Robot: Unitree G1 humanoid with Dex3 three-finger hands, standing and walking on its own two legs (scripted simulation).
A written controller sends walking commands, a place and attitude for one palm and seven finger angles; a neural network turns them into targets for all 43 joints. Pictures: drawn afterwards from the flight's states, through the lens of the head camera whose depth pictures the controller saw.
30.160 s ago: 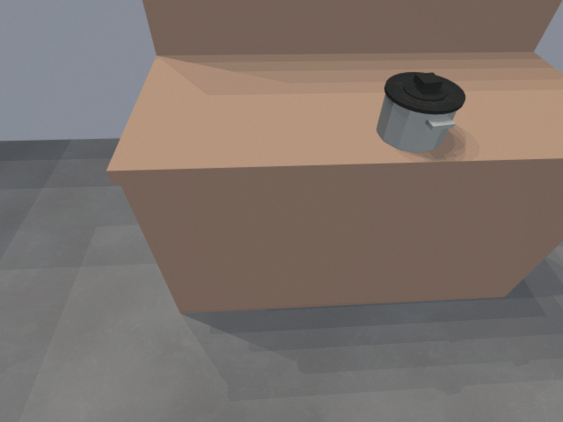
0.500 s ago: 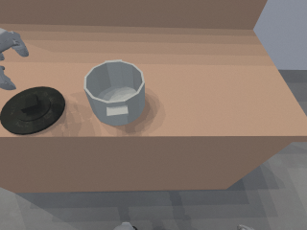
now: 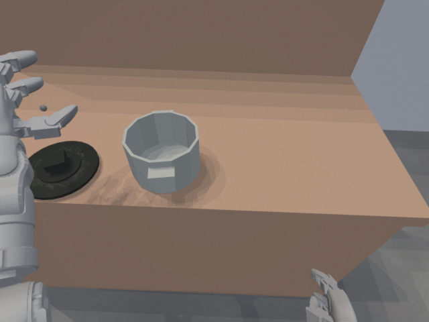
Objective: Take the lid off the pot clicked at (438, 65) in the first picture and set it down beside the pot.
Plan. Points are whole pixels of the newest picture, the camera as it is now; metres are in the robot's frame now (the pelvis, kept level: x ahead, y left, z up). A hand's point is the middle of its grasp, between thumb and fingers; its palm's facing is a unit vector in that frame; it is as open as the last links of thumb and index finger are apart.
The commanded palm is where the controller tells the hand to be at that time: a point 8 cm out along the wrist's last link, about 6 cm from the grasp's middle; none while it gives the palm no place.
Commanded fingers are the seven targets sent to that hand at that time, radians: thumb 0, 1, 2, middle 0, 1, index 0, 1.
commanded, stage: draw the hand back to the body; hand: left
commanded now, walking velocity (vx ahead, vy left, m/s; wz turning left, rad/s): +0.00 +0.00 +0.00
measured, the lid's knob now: (55, 160) +0.43 +0.40 +0.02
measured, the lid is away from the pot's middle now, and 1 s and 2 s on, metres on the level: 0.25 0.25 0.25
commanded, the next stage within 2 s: step back with the hand held close in 1.46 s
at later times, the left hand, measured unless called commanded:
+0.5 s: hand (47, 137) +0.32 +0.27 +0.21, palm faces +0.53 -0.81 -0.26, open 8.5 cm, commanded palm +0.25 +0.30 +0.22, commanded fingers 0.00 0.80 0.88 -0.22 -0.35 -0.22 -0.35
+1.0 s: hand (35, 179) +0.25 +0.26 +0.20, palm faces +0.47 -0.83 -0.30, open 7.4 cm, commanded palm +0.18 +0.29 +0.21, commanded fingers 0.00 0.90 0.90 -0.20 -0.30 -0.20 -0.30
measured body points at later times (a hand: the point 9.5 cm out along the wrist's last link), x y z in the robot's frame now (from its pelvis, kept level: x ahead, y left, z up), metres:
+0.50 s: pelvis +0.02 -0.03 +0.00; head +0.01 -0.06 +0.45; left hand +0.28 +0.31 +0.23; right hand +0.19 -0.27 -0.09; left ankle +0.05 +0.13 -0.74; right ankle -0.05 -0.16 -0.74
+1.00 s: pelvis +0.02 -0.01 +0.00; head +0.00 -0.02 +0.45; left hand +0.22 +0.30 +0.22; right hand +0.22 -0.22 -0.07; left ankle +0.05 +0.13 -0.74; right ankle -0.05 -0.15 -0.74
